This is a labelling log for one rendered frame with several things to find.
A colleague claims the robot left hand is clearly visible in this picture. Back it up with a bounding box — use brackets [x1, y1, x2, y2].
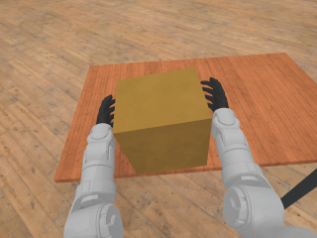
[96, 94, 116, 128]

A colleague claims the left robot upper arm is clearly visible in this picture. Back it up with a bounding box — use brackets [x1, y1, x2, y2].
[63, 202, 125, 238]

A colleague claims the right robot upper arm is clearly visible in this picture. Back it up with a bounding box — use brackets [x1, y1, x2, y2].
[222, 184, 317, 238]

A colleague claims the carton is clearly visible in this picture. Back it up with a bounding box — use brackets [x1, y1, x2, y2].
[112, 67, 212, 175]

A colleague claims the robot right hand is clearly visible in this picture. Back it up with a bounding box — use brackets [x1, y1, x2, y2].
[200, 77, 229, 113]

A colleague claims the right robot forearm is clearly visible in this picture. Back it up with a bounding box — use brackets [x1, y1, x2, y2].
[211, 107, 285, 221]

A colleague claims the table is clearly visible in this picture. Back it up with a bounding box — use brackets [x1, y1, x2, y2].
[53, 53, 317, 209]

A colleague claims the left robot forearm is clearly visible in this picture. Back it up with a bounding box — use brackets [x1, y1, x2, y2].
[63, 123, 117, 238]

